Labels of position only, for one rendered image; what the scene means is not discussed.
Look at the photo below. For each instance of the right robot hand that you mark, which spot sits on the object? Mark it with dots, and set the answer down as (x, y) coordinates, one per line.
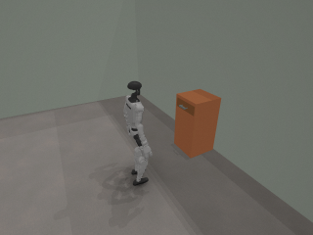
(147, 150)

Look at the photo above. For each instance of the robot right thigh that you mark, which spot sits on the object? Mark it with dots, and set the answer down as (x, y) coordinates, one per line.
(139, 143)

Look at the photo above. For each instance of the robot torso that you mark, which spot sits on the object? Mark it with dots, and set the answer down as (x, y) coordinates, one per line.
(131, 114)

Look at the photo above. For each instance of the drawer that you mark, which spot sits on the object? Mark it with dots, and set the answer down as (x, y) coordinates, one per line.
(191, 108)

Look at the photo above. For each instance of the right robot upper arm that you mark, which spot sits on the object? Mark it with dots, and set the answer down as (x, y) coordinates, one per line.
(139, 109)

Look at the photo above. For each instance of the left robot upper arm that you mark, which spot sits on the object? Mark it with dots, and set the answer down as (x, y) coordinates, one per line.
(125, 106)

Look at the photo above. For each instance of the left robot hand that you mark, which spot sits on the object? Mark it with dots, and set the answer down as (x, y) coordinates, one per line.
(128, 127)

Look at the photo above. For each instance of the cabinet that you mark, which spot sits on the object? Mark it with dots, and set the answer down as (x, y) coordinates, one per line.
(195, 135)

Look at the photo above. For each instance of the right robot forearm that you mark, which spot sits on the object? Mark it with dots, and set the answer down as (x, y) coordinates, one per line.
(141, 134)

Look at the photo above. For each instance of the left robot forearm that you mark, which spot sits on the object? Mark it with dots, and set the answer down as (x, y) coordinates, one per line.
(127, 121)

